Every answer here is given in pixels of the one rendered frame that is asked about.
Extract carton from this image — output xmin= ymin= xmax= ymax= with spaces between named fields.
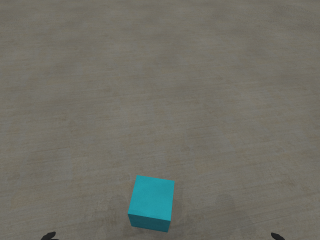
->
xmin=127 ymin=175 xmax=175 ymax=233

